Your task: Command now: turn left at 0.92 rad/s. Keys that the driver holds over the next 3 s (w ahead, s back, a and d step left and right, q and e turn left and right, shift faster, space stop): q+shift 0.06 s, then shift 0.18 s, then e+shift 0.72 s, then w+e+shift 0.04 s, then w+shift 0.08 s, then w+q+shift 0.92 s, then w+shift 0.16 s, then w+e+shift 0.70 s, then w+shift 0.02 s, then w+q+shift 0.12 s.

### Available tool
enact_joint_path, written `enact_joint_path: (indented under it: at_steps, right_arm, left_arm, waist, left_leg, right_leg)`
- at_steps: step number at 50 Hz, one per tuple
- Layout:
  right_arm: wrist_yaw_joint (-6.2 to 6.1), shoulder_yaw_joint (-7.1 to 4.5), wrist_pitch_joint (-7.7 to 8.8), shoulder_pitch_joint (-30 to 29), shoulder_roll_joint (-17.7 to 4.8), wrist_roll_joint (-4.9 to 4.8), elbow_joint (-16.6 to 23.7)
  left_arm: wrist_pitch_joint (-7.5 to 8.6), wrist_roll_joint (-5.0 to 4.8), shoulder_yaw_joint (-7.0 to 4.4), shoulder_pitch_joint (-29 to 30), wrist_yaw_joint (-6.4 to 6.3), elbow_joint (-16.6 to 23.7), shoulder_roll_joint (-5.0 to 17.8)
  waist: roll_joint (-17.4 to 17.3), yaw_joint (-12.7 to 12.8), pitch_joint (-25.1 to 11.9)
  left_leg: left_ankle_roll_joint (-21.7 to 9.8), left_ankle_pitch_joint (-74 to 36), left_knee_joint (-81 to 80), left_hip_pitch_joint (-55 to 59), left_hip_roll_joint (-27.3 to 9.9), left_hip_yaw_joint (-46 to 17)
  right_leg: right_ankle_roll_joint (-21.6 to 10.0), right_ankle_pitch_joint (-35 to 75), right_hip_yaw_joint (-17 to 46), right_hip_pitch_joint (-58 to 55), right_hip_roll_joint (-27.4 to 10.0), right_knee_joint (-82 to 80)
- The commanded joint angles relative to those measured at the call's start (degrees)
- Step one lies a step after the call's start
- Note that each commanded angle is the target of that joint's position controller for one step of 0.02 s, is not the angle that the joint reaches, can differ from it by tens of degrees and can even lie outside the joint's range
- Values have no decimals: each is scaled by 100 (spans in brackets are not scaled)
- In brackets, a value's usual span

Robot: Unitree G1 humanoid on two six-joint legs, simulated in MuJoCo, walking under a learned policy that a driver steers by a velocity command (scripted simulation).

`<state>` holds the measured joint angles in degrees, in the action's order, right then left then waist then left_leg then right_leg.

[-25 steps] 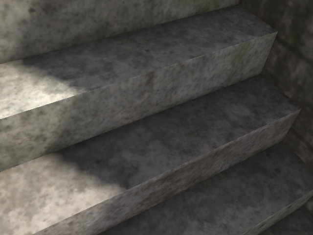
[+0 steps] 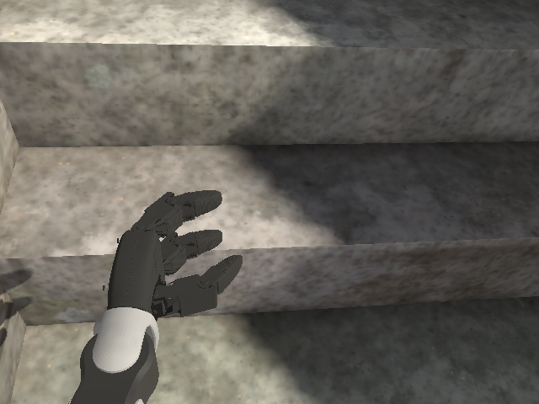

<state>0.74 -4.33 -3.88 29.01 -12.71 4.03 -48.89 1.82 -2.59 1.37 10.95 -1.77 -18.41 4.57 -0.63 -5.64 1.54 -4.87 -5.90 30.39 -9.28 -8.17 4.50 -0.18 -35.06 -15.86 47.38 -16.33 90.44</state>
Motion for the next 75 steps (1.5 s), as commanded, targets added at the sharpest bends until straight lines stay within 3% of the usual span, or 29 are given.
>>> enact_joint_path:
  at_steps: [1, 3, 5, 7, 10, 12, 16, 20, 22, 25, 26, 29, 33, 36, 39, 43, 44, 45, 48, 51, 52, 57, 62, 65, 68, 69, 71, 73, 75]
  right_arm:
    - [-29, -172, 374, -63, -985, -42, 158]
    - [-309, -352, 192, 499, -1383, -320, 376]
    - [-602, -479, 54, -310, -1950, -477, 845]
    - [-760, -294, -15, -272, -1152, -370, 1153]
    - [-797, -115, -131, -405, -949, -545, 1072]
    - [-774, -46, -32, -333, -870, -445, 884]
    - [-567, 198, 32, -645, -807, -161, 709]
    - [-442, 322, -111, 254, -399, 72, 1331]
    - [-348, 502, -28, -1428, -533, 386, 1863]
    - [-314, 286, 114, -2406, -1255, -128, 2034]
    - [-277, -101, 211, -2411, -2169, -511, 1874]
    - [-608, -166, 147, -2060, -1906, -42, 1835]
    - [-583, -248, 21, -2111, -1795, -234, 2016]
    - [-291, 20, 39, -2666, -1198, -176, 2502]
    - [134, 242, 296, -1507, -512, -92, 1975]
    - [-230, 360, 6, 1316, -94, 173, 767]
    - [-255, 445, 5, 575, 507, -18, 562]
    - [-298, 570, 51, -1076, 687, -129, 702]
    - [-266, 537, 150, -1125, 31, 170, 812]
    - [-467, 285, 265, -106, -223, -226, 732]
    - [-567, 95, 465, -725, -944, -161, 1136]
    - [-418, 257, 841, 870, -285, -164, 596]
    - [-341, 292, 802, 1972, 185, -353, -349]
    - [-307, 397, 699, 1564, 165, -285, -756]
    - [-330, 11, 768, -192, -1430, -394, 65]
    - [-320, -9, 862, -1087, -1074, -455, 681]
    - [-47, 354, 1340, -1082, 862, -360, 1107]
    - [-2, 341, 1345, -1488, 650, -844, 1247]
    - [76, 849, 939, -2243, 1535, -796, 2095]
  left_arm:
    - [-100, -94, 128, 378, 51, 595, -556]
    - [184, 201, 134, 926, 55, 711, -193]
    - [31, -102, 162, 831, -10, 947, -110]
    - [-105, 244, -3, 1549, -35, 615, 247]
    - [-167, 373, 27, 893, -1, 170, 109]
    - [-106, 316, -144, 112, -65, 13, 369]
    - [-426, 444, -108, -1449, -128, -1152, 43]
    - [-358, 396, -110, -17, -350, -776, 234]
    - [-281, -157, -90, -996, -308, -810, 133]
    - [-198, 173, -117, -2291, -275, -768, 597]
    - [-211, 195, -41, -2929, -241, -503, 572]
    - [-396, 94, -151, -1244, -235, -445, 959]
    - [-287, 68, -136, -1238, -207, -363, 1087]
    - [-26, 187, -666, -2993, -355, -1147, 2473]
    - [-78, 187, -352, -1690, -272, -749, 1518]
    - [-180, 82, -53, 134, -93, 77, 562]
    - [-219, -103, 18, -340, -39, -30, 206]
    - [-206, -166, 117, -1607, -27, -343, -75]
    - [48, -234, 253, -1284, 261, -356, -321]
    - [160, -85, 266, -774, 620, -511, 151]
    - [-108, -428, 212, -580, 526, -24, 372]
    - [-70, -286, 50, 690, 230, -204, 476]
    - [351, 67, 174, 1389, 561, -46, -78]
    - [513, 96, 265, 1171, 598, 320, -126]
    - [251, 343, -595, -1765, 313, -673, 1614]
    - [91, 434, -685, -2546, 219, -1220, 1772]
    - [-93, 794, -525, -3370, 176, -2140, 1882]
    - [-62, 782, -489, -4178, 374, -2916, 1457]
    - [89, 768, -328, -3040, 314, -3258, 999]
  waist:
    - [-1698, 355, 37]
    - [-435, -199, -298]
    - [-1350, 280, -479]
    - [-160, -438, -552]
    - [-357, 145, -1082]
    - [-402, 662, -2005]
    - [-281, 1259, -1585]
    - [-96, -196, 136]
    - [-1378, 833, 418]
    - [-1046, 1735, -30]
    - [-2116, 2046, -894]
    - [-155, 797, -490]
    - [533, 557, -551]
    - [3800, 878, -1894]
    - [1965, -226, -2645]
    - [1186, -913, 124]
    - [-742, -357, 446]
    - [-810, 942, 412]
    - [412, 1041, -87]
    - [-214, 450, -358]
    - [-1739, 730, -197]
    - [-20, -534, 1088]
    - [-361, -763, 1097]
    - [-1016, 14, 371]
    - [-1775, 1594, -929]
    - [-1538, 1812, -1104]
    - [2013, 881, -1840]
    - [1761, 1349, -2403]
    - [1555, 565, -1051]
  left_leg:
    - [-492, -7249, 229, 49, -536, -2208]
    - [-1014, -4858, -286, 1417, -708, -3127]
    - [-1407, -1495, -1212, 1644, -1972, -5211]
    - [-1403, -1249, -1457, 1293, -1348, -4477]
    - [-633, -3525, -1225, 1059, -260, -2004]
    - [-55, -6001, -451, 729, -167, -1569]
    - [-240, -2819, -443, -343, -160, -815]
    - [-987, 1799, 163, 640, 75, -512]
    - [-969, 727, -648, -260, -809, -710]
    - [-829, -1503, -1094, -395, -1632, -16]
    - [-794, -12, -1228, 485, -2885, -1138]
    - [-658, 1926, -1335, 428, -2130, -861]
    - [-265, 1090, -520, 353, -1117, 129]
    - [341, 1981, 3108, -1691, 486, 554]
    - [646, 2598, 5834, -1341, 771, 253]
    - [-395, 2045, -628, 537, 905, 239]
    - [-557, -437, -1902, 730, 133, -479]
    - [-285, -600, -2501, 515, 236, -46]
    - [-100, -1349, -249, 1010, -411, -566]
    - [-527, 1134, -674, 1442, -544, -564]
    - [-845, 3122, -1785, 505, -1547, -2129]
    - [-1263, 3811, -2881, 1383, -1610, -2545]
    - [-943, -13, -3094, 2212, -1197, -1627]
    - [-633, -5135, -2208, 1641, -435, -520]
    - [-381, -6034, 319, 776, -732, -1705]
    - [-211, -2694, 1751, -729, -34, -1672]
    - [-182, 3879, 7961, -5547, 1145, -1837]
    - [-99, 3300, 10840, -7553, 1070, -1523]
    - [-71, 3558, 12297, -8794, 616, -1078]
  right_leg:
    - [792, -819, 470, 2329, 702, 4365]
    - [1165, -184, 1047, 3419, 820, 2760]
    - [1106, -270, 2142, 3401, 309, 875]
    - [857, -417, 1563, 2339, 851, 491]
    - [478, -835, 623, -163, 1422, -1836]
    - [-34, 107, 1353, -1578, 1438, -1636]
    - [-433, 494, 2097, -2089, 1508, -1890]
    - [-230, 529, 3358, 1733, 1592, -1047]
    - [567, -376, 2594, 2634, 2247, 3635]
    - [1057, -522, 2297, 2304, 1684, 3719]
    - [966, -97, 3021, 2232, 510, 3187]
    - [766, 173, 2636, 2265, 475, 2315]
    - [119, 193, 2362, 611, 673, -1638]
    - [-1072, 2622, 4774, -2577, 548, -4483]
    - [-193, 4952, 3235, -1924, 1337, -2574]
    - [832, 3994, 2234, 1128, 2224, -1387]
    - [387, 408, 2092, 1538, 2489, 1341]
    - [32, 192, 2216, 1538, 2596, 2438]
    - [132, 1138, 2599, 3322, 2348, 4666]
    - [702, 2119, 2027, 3627, 1478, 3243]
    - [994, 2641, 2504, 3004, 659, 2593]
    - [556, 2926, 2425, 3499, 640, 643]
    - [275, 2284, 1101, 2380, 643, -998]
    - [34, 628, 262, -493, 1512, -2847]
    - [-57, 3537, 1787, -4806, 1384, -7025]
    - [42, 4808, 2291, -6214, 643, -7723]
    - [379, 13602, 2214, -8210, -953, -4457]
    - [-136, 9875, 2516, -8464, -1011, -5143]
    - [-403, 6900, 1909, -6920, -783, -6187]
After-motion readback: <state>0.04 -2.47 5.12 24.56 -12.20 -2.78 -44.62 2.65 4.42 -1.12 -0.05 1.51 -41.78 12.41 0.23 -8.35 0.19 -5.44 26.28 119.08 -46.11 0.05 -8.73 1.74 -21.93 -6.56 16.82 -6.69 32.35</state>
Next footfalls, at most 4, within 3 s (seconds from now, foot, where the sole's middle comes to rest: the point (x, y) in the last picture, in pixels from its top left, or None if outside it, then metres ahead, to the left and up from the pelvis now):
0.10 right None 0.04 -0.12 -0.61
0.60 right None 0.01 -0.20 -0.61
0.94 left None -0.10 -0.01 -0.82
1.38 right None -0.05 -0.47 -0.82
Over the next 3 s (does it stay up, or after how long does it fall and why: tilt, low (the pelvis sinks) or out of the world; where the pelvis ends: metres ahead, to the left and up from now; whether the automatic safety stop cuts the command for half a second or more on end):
stays up -0.04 -0.60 -0.05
